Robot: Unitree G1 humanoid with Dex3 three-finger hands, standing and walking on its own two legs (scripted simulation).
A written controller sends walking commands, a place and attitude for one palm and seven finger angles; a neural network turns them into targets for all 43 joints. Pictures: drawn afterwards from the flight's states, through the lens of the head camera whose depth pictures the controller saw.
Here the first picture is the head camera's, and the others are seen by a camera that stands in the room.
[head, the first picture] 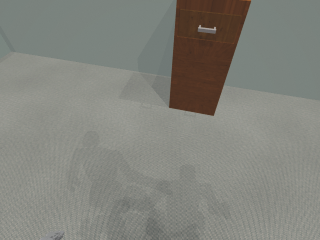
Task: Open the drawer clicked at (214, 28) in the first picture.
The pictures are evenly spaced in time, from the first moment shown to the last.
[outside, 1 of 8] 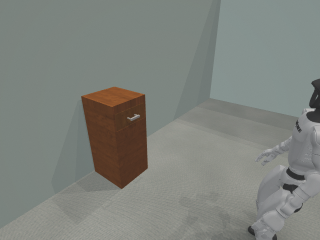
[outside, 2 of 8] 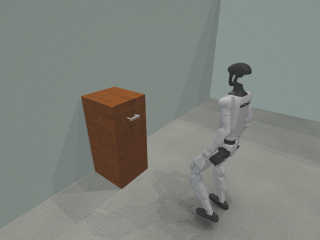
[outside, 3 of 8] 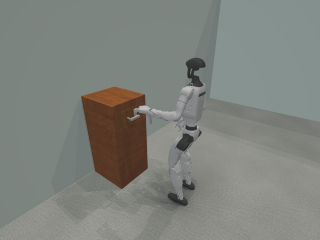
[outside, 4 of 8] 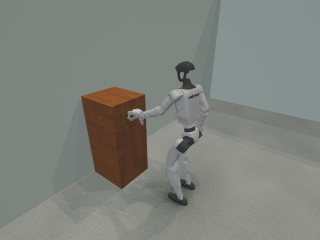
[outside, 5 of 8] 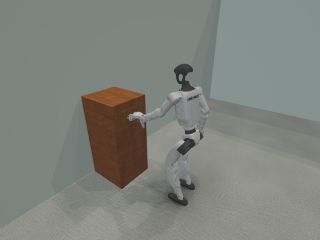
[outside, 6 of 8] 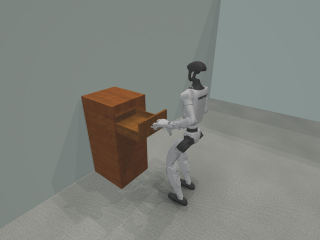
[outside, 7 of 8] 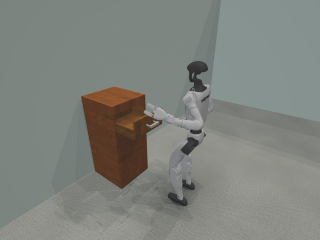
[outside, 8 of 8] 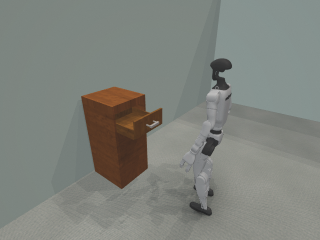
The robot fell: no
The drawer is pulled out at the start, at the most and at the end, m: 0.00 0.30 0.23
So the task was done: yes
